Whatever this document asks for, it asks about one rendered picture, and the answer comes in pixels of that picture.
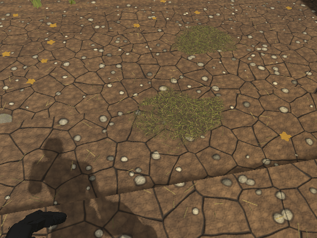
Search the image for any robot left hand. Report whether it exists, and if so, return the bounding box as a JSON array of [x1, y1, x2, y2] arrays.
[[5, 209, 67, 238]]

